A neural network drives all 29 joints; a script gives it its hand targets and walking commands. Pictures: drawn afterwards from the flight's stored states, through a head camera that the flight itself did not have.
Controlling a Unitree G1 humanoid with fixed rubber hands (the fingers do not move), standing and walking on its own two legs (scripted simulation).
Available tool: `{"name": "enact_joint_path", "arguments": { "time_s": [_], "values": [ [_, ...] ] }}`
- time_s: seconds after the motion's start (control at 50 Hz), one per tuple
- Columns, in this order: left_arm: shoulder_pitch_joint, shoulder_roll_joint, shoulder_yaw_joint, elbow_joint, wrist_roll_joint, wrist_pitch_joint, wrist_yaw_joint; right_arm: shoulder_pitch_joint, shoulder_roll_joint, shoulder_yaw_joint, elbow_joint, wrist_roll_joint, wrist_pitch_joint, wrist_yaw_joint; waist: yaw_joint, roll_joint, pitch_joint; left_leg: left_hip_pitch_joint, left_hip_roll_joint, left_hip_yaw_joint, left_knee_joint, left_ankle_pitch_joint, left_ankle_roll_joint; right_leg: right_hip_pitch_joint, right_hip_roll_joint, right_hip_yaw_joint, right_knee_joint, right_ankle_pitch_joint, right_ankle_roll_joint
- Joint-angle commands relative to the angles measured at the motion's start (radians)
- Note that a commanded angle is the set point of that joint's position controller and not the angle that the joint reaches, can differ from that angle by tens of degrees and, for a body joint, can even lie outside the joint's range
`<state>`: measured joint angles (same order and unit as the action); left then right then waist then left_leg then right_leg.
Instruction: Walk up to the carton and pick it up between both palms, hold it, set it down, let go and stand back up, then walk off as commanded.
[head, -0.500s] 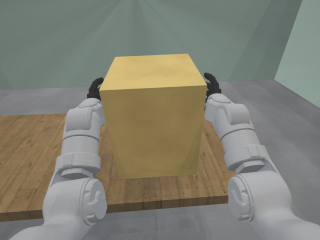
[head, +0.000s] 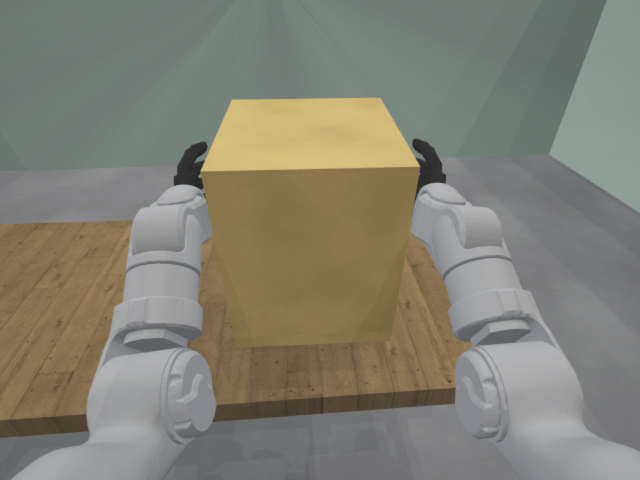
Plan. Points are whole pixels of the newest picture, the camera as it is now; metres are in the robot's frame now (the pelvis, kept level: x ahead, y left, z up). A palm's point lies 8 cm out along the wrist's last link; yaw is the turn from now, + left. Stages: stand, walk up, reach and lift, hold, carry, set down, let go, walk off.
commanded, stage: set down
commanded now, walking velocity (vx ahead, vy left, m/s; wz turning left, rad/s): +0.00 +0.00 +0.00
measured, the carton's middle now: (310, 219) +0.40 +0.02 +0.21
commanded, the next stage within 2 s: none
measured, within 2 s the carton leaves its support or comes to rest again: neither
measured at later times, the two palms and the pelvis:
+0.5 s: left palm (186, 237) +0.42 +0.19 +0.17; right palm (388, 223) +0.44 -0.10 +0.18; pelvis +0.05 +0.00 +0.01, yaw +0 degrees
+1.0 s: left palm (190, 246) +0.39 +0.18 +0.17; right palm (399, 236) +0.42 -0.11 +0.17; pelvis +0.02 +0.01 +0.00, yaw +0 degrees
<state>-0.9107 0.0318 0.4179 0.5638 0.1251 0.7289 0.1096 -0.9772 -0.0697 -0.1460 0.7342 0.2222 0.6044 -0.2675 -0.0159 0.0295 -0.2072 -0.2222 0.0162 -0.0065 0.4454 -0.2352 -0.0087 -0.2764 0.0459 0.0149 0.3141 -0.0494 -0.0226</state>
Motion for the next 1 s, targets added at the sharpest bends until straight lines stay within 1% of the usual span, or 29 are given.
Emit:
{"name": "enact_joint_path", "arguments": {
  "time_s": [0.0,0.04,0.08,0.1,0.12,0.14,0.2,0.22,0.3,0.34,0.4,0.42,0.46,0.52,0.54,0.56,0.58,0.62,0.66,0.7,0.72,0.76,0.78,0.8,0.84,0.88,0.94,0.96,0.98],
  "values": [
    [-0.976,-0.589,-0.334,-0.100,-0.062,-0.144,-0.173,-0.973,0.690,0.210,-0.232,0.034,-0.195,0.173,-0.061,0.003,-0.336,-0.068,-0.058,-0.023,-0.166,-0.042,0.001,0.483,-0.005,-0.029,-0.019,-0.094,0.037],
    [-0.884,-0.546,-0.249,-0.004,0.013,-0.164,-0.192,-0.906,0.682,0.176,-0.136,-0.028,-0.240,0.195,-0.034,-0.019,-0.260,-0.053,-0.054,-0.006,-0.188,-0.079,0.011,0.466,-0.019,-0.031,-0.041,-0.171,0.044],
    [-0.780,-0.509,-0.198,0.031,0.069,-0.164,-0.208,-0.841,0.641,0.155,-0.075,-0.069,-0.272,0.212,-0.015,-0.035,-0.209,-0.031,-0.055,0.009,-0.200,-0.071,0.018,0.473,-0.022,-0.035,-0.052,-0.196,0.047],
    [-0.728,-0.495,-0.177,0.041,0.090,-0.164,-0.214,-0.812,0.622,0.157,-0.061,-0.080,-0.289,0.220,-0.001,-0.040,-0.187,-0.019,-0.056,0.017,-0.206,-0.058,0.021,0.484,-0.024,-0.042,-0.057,-0.189,0.048],
    [-0.703,-0.489,-0.179,0.025,0.100,-0.165,-0.219,-0.803,0.608,0.161,-0.067,-0.087,-0.310,0.221,-0.002,-0.036,-0.181,-0.005,-0.058,0.022,-0.205,-0.028,0.020,0.505,-0.026,-0.047,-0.055,-0.157,0.051],
    [-0.663,-0.488,-0.177,0.014,0.108,-0.164,-0.224,-0.795,0.591,0.175,-0.089,-0.089,-0.332,0.224,0.007,-0.039,-0.179,0.013,-0.061,0.027,-0.204,0.007,0.018,0.521,-0.024,-0.054,-0.057,-0.124,0.051],
    [-0.630,-0.521,-0.237,-0.062,0.084,-0.182,-0.225,-0.802,0.590,0.226,-0.173,-0.075,-0.394,0.220,-0.002,-0.045,-0.241,0.075,-0.064,0.023,-0.176,0.132,0.004,0.564,-0.018,-0.067,-0.048,0.007,0.052],
    [-0.640,-0.540,-0.274,-0.115,0.066,-0.193,-0.219,-0.800,0.601,0.261,-0.207,-0.062,-0.413,0.219,-0.003,-0.045,-0.289,0.101,-0.065,0.020,-0.160,0.190,-0.005,0.587,-0.016,-0.070,-0.037,0.075,0.052],
    [-0.632,-0.622,-0.438,-0.339,-0.017,-0.242,-0.180,-0.759,0.669,0.422,-0.369,0.020,-0.454,0.202,-0.005,-0.033,-0.529,0.185,-0.067,0.002,-0.080,0.482,-0.050,0.700,0.006,-0.066,0.017,0.420,0.043],
    [-0.642,-0.657,-0.533,-0.451,-0.052,-0.260,-0.157,-0.742,0.704,0.504,-0.472,0.065,-0.467,0.191,-0.006,-0.011,-0.617,0.213,-0.067,-0.013,-0.036,0.620,-0.073,0.739,0.015,-0.065,0.053,0.593,0.043],
    [-0.637,-0.715,-0.670,-0.574,-0.089,-0.255,-0.132,-0.729,0.722,0.545,-0.621,0.104,-0.487,0.171,-0.029,0.027,-0.672,0.255,-0.057,-0.041,0.015,0.764,-0.103,0.706,0.025,-0.068,0.064,0.680,0.042],
    [-0.642,-0.728,-0.708,-0.593,-0.095,-0.250,-0.125,-0.718,0.712,0.534,-0.641,0.103,-0.489,0.165,-0.049,0.041,-0.661,0.269,-0.052,-0.052,0.026,0.789,-0.113,0.669,0.027,-0.071,0.057,0.668,0.040],
    [-0.629,-0.747,-0.748,-0.628,-0.090,-0.236,-0.110,-0.683,0.683,0.502,-0.650,0.095,-0.489,0.161,-0.064,0.084,-0.617,0.310,-0.041,-0.062,0.038,0.811,-0.129,0.587,0.033,-0.077,0.035,0.583,0.030],
    [-0.601,-0.749,-0.757,-0.613,-0.065,-0.203,-0.098,-0.616,0.615,0.426,-0.557,0.060,-0.472,0.175,-0.091,0.126,-0.494,0.374,-0.022,-0.069,0.038,0.787,-0.141,0.447,0.039,-0.087,-0.013,0.379,0.007],
    [-0.595,-0.749,-0.750,-0.619,-0.053,-0.192,-0.096,-0.602,0.607,0.414,-0.527,0.054,-0.469,0.182,-0.085,0.138,-0.470,0.387,-0.018,-0.067,0.035,0.781,-0.139,0.428,0.038,-0.088,-0.023,0.338,0.003],
    [-0.590,-0.747,-0.747,-0.608,-0.045,-0.185,-0.095,-0.596,0.595,0.397,-0.504,0.048,-0.465,0.188,-0.090,0.140,-0.446,0.393,-0.015,-0.066,0.032,0.765,-0.140,0.412,0.038,-0.088,-0.029,0.305,-0.001],
    [-0.570,-0.743,-0.725,-0.590,-0.031,-0.174,-0.094,-0.588,0.584,0.387,-0.470,0.043,-0.461,0.197,-0.079,0.140,-0.422,0.396,-0.013,-0.064,0.026,0.752,-0.136,0.399,0.039,-0.089,-0.035,0.279,-0.005],
    [-0.522,-0.729,-0.687,-0.525,-0.004,-0.160,-0.099,-0.575,0.565,0.365,-0.405,0.022,-0.450,0.210,-0.074,0.120,-0.351,0.368,-0.014,-0.053,0.004,0.694,-0.125,0.408,0.032,-0.086,-0.041,0.257,-0.004],
    [-0.479,-0.710,-0.640,-0.478,0.022,-0.146,-0.107,-0.575,0.546,0.352,-0.361,0.012,-0.445,0.222,-0.059,0.099,-0.308,0.355,-0.015,-0.044,-0.013,0.666,-0.112,0.414,0.031,-0.086,-0.042,0.247,-0.004],
    [-0.449,-0.710,-0.611,-0.435,0.030,-0.142,-0.114,-0.602,0.535,0.347,-0.362,-0.001,-0.449,0.232,-0.046,0.064,-0.292,0.349,-0.014,-0.038,-0.023,0.653,-0.104,0.418,0.036,-0.088,-0.043,0.238,-0.005],
    [-0.438,-0.702,-0.589,-0.415,0.040,-0.143,-0.115,-0.598,0.531,0.344,-0.335,-0.007,-0.448,0.238,-0.037,0.054,-0.278,0.343,-0.016,-0.033,-0.031,0.633,-0.099,0.423,0.033,-0.087,-0.045,0.233,-0.003],
    [-0.434,-0.702,-0.572,-0.396,0.044,-0.152,-0.116,-0.616,0.530,0.350,-0.332,-0.022,-0.454,0.248,-0.026,0.027,-0.292,0.338,-0.017,-0.029,-0.039,0.619,-0.093,0.432,0.034,-0.089,-0.038,0.238,0.000],
    [-0.426,-0.700,-0.559,-0.380,0.048,-0.155,-0.115,-0.629,0.527,0.352,-0.337,-0.027,-0.461,0.254,-0.012,0.021,-0.299,0.330,-0.017,-0.026,-0.043,0.609,-0.088,0.434,0.033,-0.087,-0.036,0.236,0.000],
    [-0.451,-0.703,-0.556,-0.381,0.042,-0.165,-0.112,-0.640,0.535,0.350,-0.338,-0.036,-0.466,0.257,-0.011,0.008,-0.316,0.329,-0.018,-0.026,-0.045,0.595,-0.085,0.436,0.032,-0.086,-0.037,0.224,0.001],
    [-0.478,-0.706,-0.556,-0.385,0.040,-0.188,-0.103,-0.656,0.547,0.360,-0.337,-0.043,-0.478,0.267,0.008,0.008,-0.357,0.320,-0.020,-0.023,-0.049,0.578,-0.082,0.437,0.031,-0.086,-0.025,0.218,0.003],
    [-0.528,-0.717,-0.553,-0.369,0.037,-0.213,-0.089,-0.681,0.546,0.341,-0.316,-0.064,-0.493,0.280,0.017,0.020,-0.376,0.306,-0.018,-0.025,-0.059,0.529,-0.079,0.413,0.029,-0.087,-0.025,0.156,0.000],
    [-0.574,-0.711,-0.519,-0.308,0.051,-0.239,-0.073,-0.701,0.539,0.290,-0.239,-0.096,-0.509,0.307,0.042,0.037,-0.347,0.279,-0.013,-0.016,-0.087,0.404,-0.069,0.347,0.022,-0.089,-0.039,0.019,-0.008],
    [-0.589,-0.707,-0.506,-0.282,0.055,-0.247,-0.069,-0.696,0.532,0.265,-0.205,-0.114,-0.513,0.318,0.042,0.037,-0.329,0.259,-0.009,-0.014,-0.100,0.349,-0.065,0.331,0.019,-0.091,-0.041,-0.024,-0.012],
    [-0.594,-0.697,-0.486,-0.250,0.066,-0.253,-0.065,-0.707,0.524,0.243,-0.176,-0.128,-0.519,0.328,0.054,0.034,-0.305,0.234,-0.008,-0.009,-0.115,0.299,-0.057,0.321,0.014,-0.093,-0.042,-0.062,-0.011]
  ]
}}
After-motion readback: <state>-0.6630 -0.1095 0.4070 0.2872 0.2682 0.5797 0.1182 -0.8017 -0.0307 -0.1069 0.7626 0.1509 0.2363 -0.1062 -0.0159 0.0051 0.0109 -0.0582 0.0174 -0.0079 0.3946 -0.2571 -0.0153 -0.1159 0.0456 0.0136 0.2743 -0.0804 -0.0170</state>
